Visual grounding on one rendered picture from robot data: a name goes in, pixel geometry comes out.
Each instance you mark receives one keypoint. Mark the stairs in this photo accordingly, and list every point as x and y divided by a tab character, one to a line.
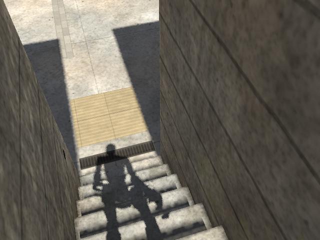
141	200

